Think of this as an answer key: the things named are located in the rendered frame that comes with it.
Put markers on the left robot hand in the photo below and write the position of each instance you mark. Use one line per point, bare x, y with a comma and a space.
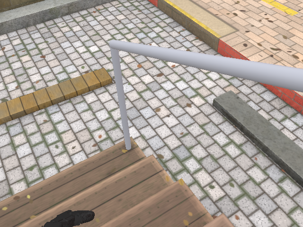
71, 218

